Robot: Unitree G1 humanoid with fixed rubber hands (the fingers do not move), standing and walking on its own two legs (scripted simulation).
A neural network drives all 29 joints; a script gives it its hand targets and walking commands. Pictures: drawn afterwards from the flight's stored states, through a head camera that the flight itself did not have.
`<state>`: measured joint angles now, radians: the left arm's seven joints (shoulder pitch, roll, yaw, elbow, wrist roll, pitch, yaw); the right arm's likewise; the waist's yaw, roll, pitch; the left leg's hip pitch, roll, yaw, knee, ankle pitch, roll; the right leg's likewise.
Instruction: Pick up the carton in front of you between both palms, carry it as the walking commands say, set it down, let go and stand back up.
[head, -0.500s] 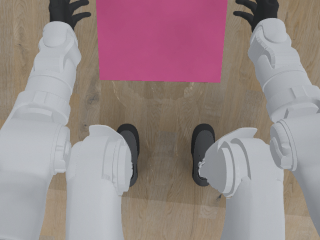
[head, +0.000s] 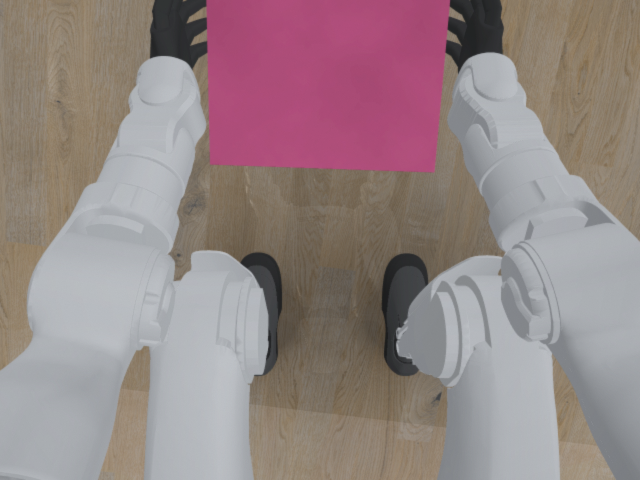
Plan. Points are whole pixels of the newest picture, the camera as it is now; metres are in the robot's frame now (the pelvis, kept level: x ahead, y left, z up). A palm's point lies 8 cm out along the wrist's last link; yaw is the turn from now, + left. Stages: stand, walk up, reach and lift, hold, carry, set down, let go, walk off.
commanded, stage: reach and lift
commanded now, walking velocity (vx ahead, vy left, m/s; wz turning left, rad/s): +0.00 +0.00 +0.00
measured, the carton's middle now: (323, 82) +0.50 +0.03 -0.26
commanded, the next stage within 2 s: none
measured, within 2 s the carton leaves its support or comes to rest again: leaves its support in 0.24 s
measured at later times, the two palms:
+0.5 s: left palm (106, 49) +0.48 +0.18 -0.06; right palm (535, 33) +0.50 -0.12 -0.06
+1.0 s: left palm out of the picture +0.45 +0.18 +0.10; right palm out of the picture +0.48 -0.11 +0.10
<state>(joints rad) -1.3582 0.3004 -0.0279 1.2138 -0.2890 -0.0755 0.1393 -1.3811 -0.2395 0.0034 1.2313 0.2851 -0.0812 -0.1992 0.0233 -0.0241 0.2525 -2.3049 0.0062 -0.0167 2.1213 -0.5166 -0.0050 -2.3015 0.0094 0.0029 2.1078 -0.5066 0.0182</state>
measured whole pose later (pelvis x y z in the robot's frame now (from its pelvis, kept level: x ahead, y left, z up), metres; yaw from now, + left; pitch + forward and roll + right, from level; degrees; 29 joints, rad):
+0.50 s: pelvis +0.00 -0.01 +0.03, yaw +2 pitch +36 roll +0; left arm -1.08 0.17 0.17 0.91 -0.11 0.17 0.14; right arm -1.08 -0.12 -0.24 0.92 0.10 0.15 -0.19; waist 0.02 -0.03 0.01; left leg -2.16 -0.03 -0.02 2.06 -0.53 -0.02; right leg -2.15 0.05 0.03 2.07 -0.55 0.04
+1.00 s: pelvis +0.03 -0.01 +0.16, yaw +4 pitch +38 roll +0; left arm -0.77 -0.02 0.35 0.61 0.13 0.32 0.04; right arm -0.77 0.06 -0.38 0.62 -0.11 0.29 -0.10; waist 0.02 -0.03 -0.22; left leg -1.80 -0.05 -0.05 1.65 -0.51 -0.03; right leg -1.79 0.08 0.05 1.66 -0.54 0.03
